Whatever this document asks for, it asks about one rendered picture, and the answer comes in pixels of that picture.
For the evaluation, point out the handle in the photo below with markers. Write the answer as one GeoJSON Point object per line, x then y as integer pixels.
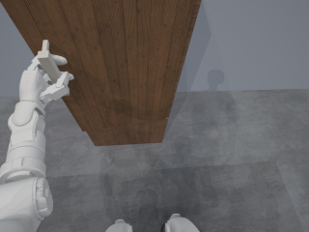
{"type": "Point", "coordinates": [49, 64]}

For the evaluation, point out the right robot shin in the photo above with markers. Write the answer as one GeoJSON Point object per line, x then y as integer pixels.
{"type": "Point", "coordinates": [175, 216]}

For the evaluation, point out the robot left hand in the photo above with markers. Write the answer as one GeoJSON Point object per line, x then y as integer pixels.
{"type": "Point", "coordinates": [32, 83]}

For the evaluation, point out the left robot upper arm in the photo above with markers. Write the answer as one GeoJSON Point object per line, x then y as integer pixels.
{"type": "Point", "coordinates": [24, 204]}

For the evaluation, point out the cupboard door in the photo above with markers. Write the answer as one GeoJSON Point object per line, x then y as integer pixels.
{"type": "Point", "coordinates": [124, 55]}

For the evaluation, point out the left robot thigh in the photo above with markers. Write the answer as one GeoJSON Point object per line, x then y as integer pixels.
{"type": "Point", "coordinates": [120, 227]}

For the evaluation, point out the robot left forearm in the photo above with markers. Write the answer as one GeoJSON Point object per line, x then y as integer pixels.
{"type": "Point", "coordinates": [26, 152]}

